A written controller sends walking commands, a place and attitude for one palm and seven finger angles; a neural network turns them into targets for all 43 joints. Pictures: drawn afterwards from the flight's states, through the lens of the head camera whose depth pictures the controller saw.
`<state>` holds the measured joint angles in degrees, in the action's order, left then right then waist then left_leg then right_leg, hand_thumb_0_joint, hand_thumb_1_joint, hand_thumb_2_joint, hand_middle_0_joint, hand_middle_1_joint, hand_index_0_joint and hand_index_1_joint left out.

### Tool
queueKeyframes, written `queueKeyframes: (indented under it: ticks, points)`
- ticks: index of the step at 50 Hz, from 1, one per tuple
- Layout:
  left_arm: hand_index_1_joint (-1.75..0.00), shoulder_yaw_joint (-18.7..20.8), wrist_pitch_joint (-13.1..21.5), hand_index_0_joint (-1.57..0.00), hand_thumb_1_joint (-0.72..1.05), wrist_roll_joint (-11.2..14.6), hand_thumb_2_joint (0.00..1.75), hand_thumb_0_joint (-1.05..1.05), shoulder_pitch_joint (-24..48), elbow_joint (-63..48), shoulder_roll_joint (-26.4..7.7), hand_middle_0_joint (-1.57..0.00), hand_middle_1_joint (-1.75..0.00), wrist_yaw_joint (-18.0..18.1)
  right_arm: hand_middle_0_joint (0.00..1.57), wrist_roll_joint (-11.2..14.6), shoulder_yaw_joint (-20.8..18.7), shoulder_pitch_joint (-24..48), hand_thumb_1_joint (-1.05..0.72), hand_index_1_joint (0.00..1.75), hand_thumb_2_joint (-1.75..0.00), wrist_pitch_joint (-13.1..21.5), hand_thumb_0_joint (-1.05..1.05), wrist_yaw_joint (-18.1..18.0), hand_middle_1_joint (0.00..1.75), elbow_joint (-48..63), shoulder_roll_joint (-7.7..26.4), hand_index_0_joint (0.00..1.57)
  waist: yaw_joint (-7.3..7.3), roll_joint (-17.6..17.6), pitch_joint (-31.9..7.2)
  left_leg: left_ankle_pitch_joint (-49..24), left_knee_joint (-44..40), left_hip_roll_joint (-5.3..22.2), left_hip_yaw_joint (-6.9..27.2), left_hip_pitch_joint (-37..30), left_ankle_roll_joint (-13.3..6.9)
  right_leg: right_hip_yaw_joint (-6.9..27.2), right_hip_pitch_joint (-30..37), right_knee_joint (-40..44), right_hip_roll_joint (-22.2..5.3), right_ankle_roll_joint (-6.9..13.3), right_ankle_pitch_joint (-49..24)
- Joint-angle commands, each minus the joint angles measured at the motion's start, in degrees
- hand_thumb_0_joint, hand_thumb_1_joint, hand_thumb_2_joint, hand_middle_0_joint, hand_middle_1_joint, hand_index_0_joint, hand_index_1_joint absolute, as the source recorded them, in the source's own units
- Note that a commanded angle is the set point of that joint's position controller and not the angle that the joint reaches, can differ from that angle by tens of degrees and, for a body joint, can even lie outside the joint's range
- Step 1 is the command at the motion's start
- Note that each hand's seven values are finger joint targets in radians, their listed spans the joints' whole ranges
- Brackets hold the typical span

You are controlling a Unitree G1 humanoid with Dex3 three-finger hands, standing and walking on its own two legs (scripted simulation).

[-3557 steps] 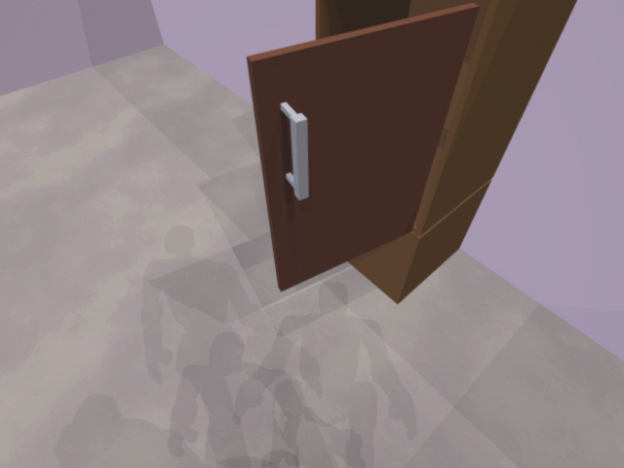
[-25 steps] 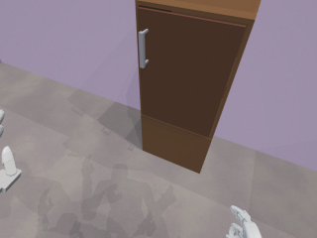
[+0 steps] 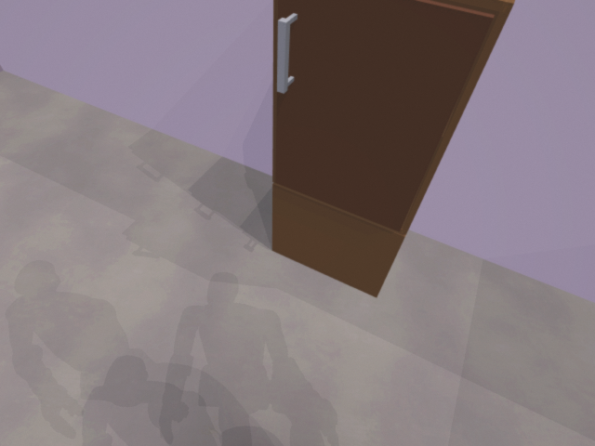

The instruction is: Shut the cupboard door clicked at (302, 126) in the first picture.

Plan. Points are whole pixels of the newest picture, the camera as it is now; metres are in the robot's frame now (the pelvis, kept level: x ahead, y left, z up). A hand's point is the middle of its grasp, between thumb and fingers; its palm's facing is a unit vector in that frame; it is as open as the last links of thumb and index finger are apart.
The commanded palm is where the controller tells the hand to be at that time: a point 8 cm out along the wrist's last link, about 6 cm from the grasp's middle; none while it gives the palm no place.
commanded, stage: let the arm hang, fingers relaxed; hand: left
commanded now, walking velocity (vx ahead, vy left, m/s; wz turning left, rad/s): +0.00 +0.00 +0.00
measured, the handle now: (287, 54) +0.88 +0.07 +0.10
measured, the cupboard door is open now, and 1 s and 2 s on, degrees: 0 0 0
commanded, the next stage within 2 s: look to check the result in 0.62 s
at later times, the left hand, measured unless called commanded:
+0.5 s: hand out of the picture -0.03 +0.13 -0.17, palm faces +0.02 -0.99 -0.13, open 7.4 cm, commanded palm none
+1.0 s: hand out of the picture -0.02 +0.14 -0.17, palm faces +0.03 -0.98 -0.18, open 7.4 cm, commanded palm none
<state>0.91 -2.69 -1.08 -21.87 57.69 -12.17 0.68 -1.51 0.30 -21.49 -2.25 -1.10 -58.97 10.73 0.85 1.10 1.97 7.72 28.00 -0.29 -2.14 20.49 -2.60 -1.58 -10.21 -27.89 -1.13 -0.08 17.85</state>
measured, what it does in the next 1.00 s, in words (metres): stands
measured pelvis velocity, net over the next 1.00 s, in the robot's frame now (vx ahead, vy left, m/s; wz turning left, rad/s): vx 0.02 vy -0.02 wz -0.02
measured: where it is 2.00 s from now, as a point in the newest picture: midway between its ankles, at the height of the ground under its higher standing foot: outside the picture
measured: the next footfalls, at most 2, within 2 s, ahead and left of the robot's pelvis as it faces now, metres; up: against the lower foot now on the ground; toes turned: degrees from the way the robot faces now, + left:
none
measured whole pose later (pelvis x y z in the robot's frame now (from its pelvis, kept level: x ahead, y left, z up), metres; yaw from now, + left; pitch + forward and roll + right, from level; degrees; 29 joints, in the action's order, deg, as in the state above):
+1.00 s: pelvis +0.02 -0.02 +0.01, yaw -1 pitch -2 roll +0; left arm 0.4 0.0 -0.7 -21.0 66.2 -6.9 2.5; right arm -1.0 0.1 -17.4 -0.9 -2.0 -65.1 7.0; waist 0.7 -0.8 1.1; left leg 8.5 24.9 0.6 -2.6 14.6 -0.9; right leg -0.9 -4.2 -23.7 -0.3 -0.2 17.6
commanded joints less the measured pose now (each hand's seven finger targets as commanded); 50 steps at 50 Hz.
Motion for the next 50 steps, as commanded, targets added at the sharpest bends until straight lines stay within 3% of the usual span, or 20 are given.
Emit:
queueKeyframes:
  ticks: [1,6,14,25,33,50]
  points:
    - [-0.30,0.9,2.2,-0.20,0.90,0.2,0.90,0.00,-4.5,1.6,-4.0,-0.20,-0.30,0.4,0.20,0.6,-2.1,1.8,-0.90,0.30,-0.90,2.0,0.00,-1.0,0.30,2.8,7.7,0.20,-1.25,-3.6,-2.8,12.7,-12.3,6.7,10.4,-5.0,0.0,3.5,-0.1,6.5,-2.3,2.8,0.1]
    - [-0.30,0.4,2.6,-0.20,0.90,0.3,0.90,0.00,-4.0,4.7,-3.3,-0.20,-0.30,0.9,0.20,0.8,-2.0,0.0,-0.90,0.30,-0.90,1.4,0.00,-0.8,0.30,-0.5,5.7,0.20,0.14,2.8,2.3,8.7,-9.2,5.5,7.2,-8.8,0.8,4.7,-7.3,10.3,-3.7,2.8,3.8]
    - [-0.30,0.0,2.3,-0.20,0.90,0.1,0.90,0.00,-5.3,6.9,-1.7,-0.20,-0.30,1.5,0.20,0.7,-1.8,0.1,-0.90,0.30,-0.90,0.7,0.00,-0.6,0.30,-3.1,3.3,0.20,0.32,2.1,7.5,9.5,-8.4,5.0,5.6,-8.9,1.1,5.4,-12.8,11.7,-3.8,2.3,9.0]
    - [-0.30,0.5,2.6,-0.20,0.90,0.2,0.90,0.00,-5.1,7.5,-0.1,-0.20,-0.30,1.5,0.20,0.6,-1.5,-0.1,-0.90,0.30,-0.90,1.3,0.00,-1.0,0.30,-3.7,1.6,0.20,-0.27,-2.9,5.8,8.7,-9.5,4.7,5.9,-6.9,1.2,5.0,-8.2,10.1,-3.3,2.4,3.8]
    - [-0.30,0.5,3.1,-0.20,0.90,0.4,0.90,0.00,-4.8,7.7,0.4,-0.20,-0.30,1.7,0.20,0.8,-1.2,-0.9,-0.90,0.30,-0.90,1.9,0.00,-1.3,0.30,-4.1,1.6,0.20,-0.56,-1.9,3.5,0.1,-7.6,5.2,5.4,-9.1,1.0,4.2,-4.7,9.8,-3.4,2.4,-2.6]
    - [-0.30,0.3,3.1,-0.20,0.90,0.4,0.90,0.00,-4.6,8.4,0.5,-0.20,-0.30,1.9,0.20,0.9,-1.1,0.3,-0.90,0.30,-0.90,1.8,0.00,-1.4,0.30,-4.8,1.4,0.20,-0.40,0.7,4.2,-3.3,-7.2,5.8,5.1,-10.9,0.8,4.2,-3.3,10.7,-3.7,2.0,-5.4]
